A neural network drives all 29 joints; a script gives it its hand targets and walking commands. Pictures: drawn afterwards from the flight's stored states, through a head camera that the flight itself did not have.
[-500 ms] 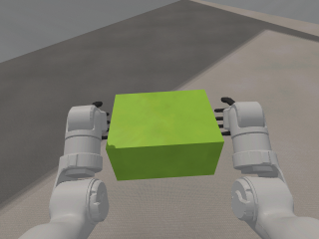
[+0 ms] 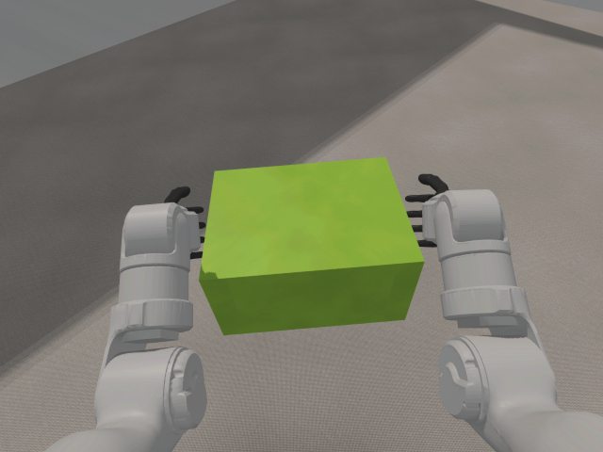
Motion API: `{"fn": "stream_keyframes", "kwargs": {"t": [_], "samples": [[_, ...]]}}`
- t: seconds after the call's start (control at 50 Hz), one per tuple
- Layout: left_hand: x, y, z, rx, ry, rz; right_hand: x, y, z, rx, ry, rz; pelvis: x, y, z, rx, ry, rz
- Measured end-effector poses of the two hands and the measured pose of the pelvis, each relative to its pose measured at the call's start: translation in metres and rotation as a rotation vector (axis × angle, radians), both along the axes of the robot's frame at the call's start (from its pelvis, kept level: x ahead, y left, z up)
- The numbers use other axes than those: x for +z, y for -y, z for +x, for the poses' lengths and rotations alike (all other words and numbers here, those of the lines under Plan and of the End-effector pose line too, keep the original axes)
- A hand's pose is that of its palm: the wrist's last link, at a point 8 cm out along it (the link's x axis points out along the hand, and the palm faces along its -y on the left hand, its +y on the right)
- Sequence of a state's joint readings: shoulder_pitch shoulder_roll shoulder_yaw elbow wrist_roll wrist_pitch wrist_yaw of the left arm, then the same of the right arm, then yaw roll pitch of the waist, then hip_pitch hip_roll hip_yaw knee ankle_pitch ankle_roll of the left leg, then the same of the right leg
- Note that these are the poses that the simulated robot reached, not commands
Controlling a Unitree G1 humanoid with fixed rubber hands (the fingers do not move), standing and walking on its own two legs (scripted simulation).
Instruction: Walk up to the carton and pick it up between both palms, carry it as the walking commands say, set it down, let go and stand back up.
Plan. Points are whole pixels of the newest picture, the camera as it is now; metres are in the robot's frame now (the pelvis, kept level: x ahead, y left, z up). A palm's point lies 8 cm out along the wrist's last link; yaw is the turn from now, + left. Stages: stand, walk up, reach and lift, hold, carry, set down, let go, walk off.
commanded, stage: carry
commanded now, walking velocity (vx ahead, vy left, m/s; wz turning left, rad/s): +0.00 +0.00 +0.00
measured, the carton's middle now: (307, 243) +0.41 +0.00 +0.02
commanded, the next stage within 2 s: none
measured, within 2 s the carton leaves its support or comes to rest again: neither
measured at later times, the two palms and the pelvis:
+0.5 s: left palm (182, 236) +0.36 +0.17 +0.11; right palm (448, 224) +0.36 -0.18 +0.11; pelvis +0.00 +0.00 +0.00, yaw +0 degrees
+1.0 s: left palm (174, 237) +0.35 +0.18 +0.11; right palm (444, 224) +0.36 -0.17 +0.11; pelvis +0.00 +0.00 +0.00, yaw +0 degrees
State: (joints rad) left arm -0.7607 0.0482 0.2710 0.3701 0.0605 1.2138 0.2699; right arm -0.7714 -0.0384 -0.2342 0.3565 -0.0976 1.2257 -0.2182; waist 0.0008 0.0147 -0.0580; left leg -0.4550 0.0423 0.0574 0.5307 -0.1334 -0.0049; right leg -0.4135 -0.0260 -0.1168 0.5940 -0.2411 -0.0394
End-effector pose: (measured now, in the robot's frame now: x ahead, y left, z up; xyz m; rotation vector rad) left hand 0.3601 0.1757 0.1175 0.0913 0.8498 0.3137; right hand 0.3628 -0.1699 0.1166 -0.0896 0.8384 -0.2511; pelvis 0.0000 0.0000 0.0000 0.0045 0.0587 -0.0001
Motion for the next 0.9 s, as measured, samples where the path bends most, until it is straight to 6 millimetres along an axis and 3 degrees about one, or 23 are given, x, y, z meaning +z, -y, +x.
{"fn": "stream_keyframes", "kwargs": {"t": [0.26,0.9], "samples": [[-0.012,0.003,0.001,0.015,0.007,-0.017,-0.012,0.003,0.001,-0.010,0.005,0.012,-0.003,0.004,0.001,-0.003,0.001,0.007],[-0.002,0.003,-0.006,-0.010,0.037,-0.022,-0.002,0.004,-0.008,-0.001,0.035,0.015,0.000,0.001,0.004,-0.007,0.009,0.000]]}}
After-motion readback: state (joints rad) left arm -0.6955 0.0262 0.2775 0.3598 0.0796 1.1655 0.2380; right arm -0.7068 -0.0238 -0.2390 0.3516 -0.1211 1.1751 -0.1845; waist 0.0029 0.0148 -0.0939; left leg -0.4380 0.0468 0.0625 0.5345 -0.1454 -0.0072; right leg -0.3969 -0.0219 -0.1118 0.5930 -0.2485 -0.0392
